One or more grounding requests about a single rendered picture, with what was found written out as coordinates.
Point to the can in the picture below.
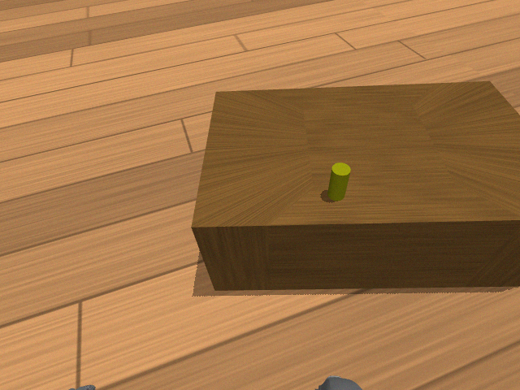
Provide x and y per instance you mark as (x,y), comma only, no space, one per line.
(338,181)

